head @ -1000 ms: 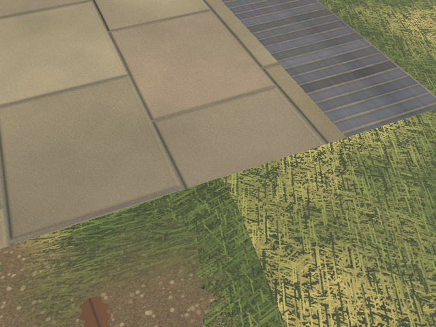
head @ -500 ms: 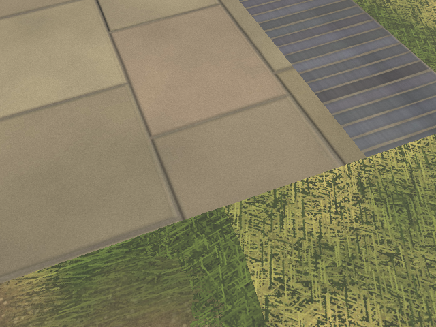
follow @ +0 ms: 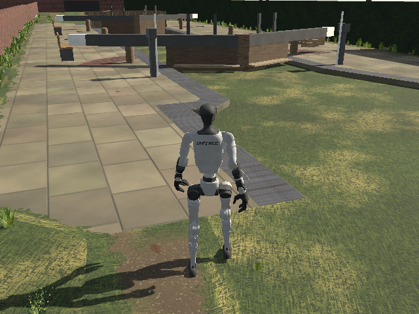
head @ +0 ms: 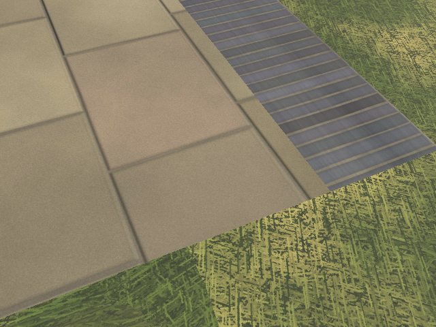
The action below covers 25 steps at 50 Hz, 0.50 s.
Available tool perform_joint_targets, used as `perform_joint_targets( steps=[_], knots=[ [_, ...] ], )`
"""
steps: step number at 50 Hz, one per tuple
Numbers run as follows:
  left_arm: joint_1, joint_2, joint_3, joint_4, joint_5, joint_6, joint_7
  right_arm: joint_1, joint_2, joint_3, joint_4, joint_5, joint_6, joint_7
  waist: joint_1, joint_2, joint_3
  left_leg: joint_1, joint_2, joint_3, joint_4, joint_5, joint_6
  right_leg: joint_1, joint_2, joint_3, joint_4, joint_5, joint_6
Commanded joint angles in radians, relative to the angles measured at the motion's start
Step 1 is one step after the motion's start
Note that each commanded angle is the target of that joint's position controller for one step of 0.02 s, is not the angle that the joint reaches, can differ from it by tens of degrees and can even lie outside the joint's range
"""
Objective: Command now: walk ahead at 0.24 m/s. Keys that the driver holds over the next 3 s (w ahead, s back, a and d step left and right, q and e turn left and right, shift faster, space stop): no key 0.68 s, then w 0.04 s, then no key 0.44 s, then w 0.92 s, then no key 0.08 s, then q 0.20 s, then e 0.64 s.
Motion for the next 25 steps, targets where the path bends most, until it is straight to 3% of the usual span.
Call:
perform_joint_targets(
  steps=[1,4,5,6,7,8,9,10,11,14,17,19,21,22,23,25],
  knots=[
    [-0.087,0.027,-0.004,-0.069,-0.003,-0.004,-0.003,-0.004,-0.185,-0.035,-0.029,0.011,0.0,-0.003,0.029,0.188,0.04,-0.063,0.188,-0.111,-0.017,0.405,0.154,0.102,0.046,-0.044,-0.086,0.054,-0.003],
    [0.071,0.096,0.025,-0.015,0.013,0.006,0.009,-0.052,-0.165,-0.03,-0.036,0.015,-0.002,-0.006,0.117,0.138,-0.029,-0.091,0.126,-0.073,0.166,0.49,0.086,0.354,0.054,-0.023,-0.229,0.219,-0.052],
    [0.172,0.169,0.043,0.003,0.026,0.006,0.019,-0.04,-0.137,-0.021,-0.049,-0.006,-0.006,-0.008,0.138,0.034,-0.129,-0.197,0.065,-0.021,0.341,0.311,0.037,0.56,-0.077,0.099,-0.182,0.561,-0.089],
    [0.237,0.215,0.047,0.014,0.037,0.02,0.024,0.069,-0.03,0.009,-0.034,-0.02,-0.012,-0.012,0.125,-0.207,-0.248,-0.418,-0.03,0.033,0.637,-0.161,-0.029,0.794,-0.297,0.321,-0.169,0.821,-0.233],
    [0.272,0.16,0.03,0.036,0.023,0.023,0.012,0.105,-0.032,0.009,-0.016,-0.002,-0.007,-0.013,0.129,-0.23,-0.328,-0.431,-0.03,-0.058,0.822,-0.399,-0.05,0.748,-0.367,0.455,-0.248,0.725,-0.309],
    [0.204,0.136,0.021,0.021,0.016,0.019,0.005,0.054,-0.097,-0.009,-0.026,0.016,0.003,-0.014,0.116,-0.142,-0.229,-0.468,0.005,-0.078,0.92,-0.395,-0.047,0.629,-0.329,0.399,-0.28,0.579,-0.286],
    [0.115,0.111,0.012,-0.001,0.02,0.013,0.003,-0.016,-0.105,-0.013,-0.039,0.02,0.014,-0.02,0.099,-0.079,-0.154,-0.487,0.031,-0.074,0.927,-0.34,-0.038,0.524,-0.278,0.325,-0.302,0.492,-0.246],
    [0.05,0.075,-0.002,-0.011,0.029,0.007,0.0,-0.047,-0.094,-0.018,-0.041,0.013,0.027,-0.029,0.075,-0.041,-0.104,-0.46,0.058,-0.078,0.874,-0.286,-0.035,0.417,-0.238,0.26,-0.326,0.461,-0.22],
    [0.014,0.05,-0.01,-0.011,0.034,0.004,0.001,-0.045,-0.084,-0.021,-0.04,0.004,0.039,-0.039,0.049,-0.045,-0.085,-0.397,0.077,-0.087,0.798,-0.24,-0.033,0.338,-0.206,0.212,-0.345,0.437,-0.201],
    [0.006,0.051,-0.011,0.009,0.051,0.011,0.015,-0.053,-0.046,-0.017,-0.04,-0.001,0.051,-0.051,0.029,-0.086,-0.074,-0.263,0.053,-0.054,0.577,-0.19,-0.033,0.246,-0.154,0.146,-0.372,0.38,-0.204],
    [0.007,0.075,-0.007,0.014,0.035,0.023,0.029,-0.101,-0.054,-0.015,-0.044,-0.001,0.069,-0.048,0.037,-0.082,-0.082,-0.173,0.032,-0.032,0.387,-0.069,-0.029,0.231,-0.15,0.164,-0.397,0.141,-0.203],
    [-0.002,0.065,-0.01,0.021,0.016,0.035,0.031,-0.108,-0.055,-0.015,-0.033,-0.01,0.081,-0.038,0.021,-0.066,-0.043,-0.074,0.016,-0.012,0.239,0.077,-0.007,0.164,-0.119,0.16,-0.415,-0.132,-0.16],
    [0.051,0.04,-0.017,0.048,0.018,0.038,0.026,-0.134,-0.087,-0.014,-0.048,-0.028,0.087,-0.036,0.04,-0.025,0.023,-0.037,0.068,-0.064,0.151,0.118,0.029,0.107,-0.074,0.156,-0.425,-0.344,-0.076],
    [0.086,0.05,-0.01,0.049,0.022,0.04,0.027,-0.148,-0.146,-0.027,-0.045,-0.013,0.086,-0.038,0.083,0.043,0.063,-0.088,0.068,-0.05,0.172,0.046,0.049,0.107,-0.022,0.117,-0.426,-0.334,-0.048],
    [0.079,0.055,-0.008,0.049,0.024,0.046,0.035,-0.155,-0.137,-0.031,-0.031,-0.004,0.079,-0.034,0.075,0.091,0.085,-0.187,0.045,-0.046,0.15,-0.061,0.053,0.177,0.01,0.072,-0.393,-0.281,-0.033],
    [0.079,0.043,-0.009,0.054,0.022,0.051,0.045,-0.187,-0.088,-0.022,-0.025,-0.014,0.061,-0.032,0.081,0.114,0.07,-0.223,0.044,-0.05,0.109,-0.028,0.03,0.258,0.014,0.054,-0.333,-0.19,-0.037]
  ],
)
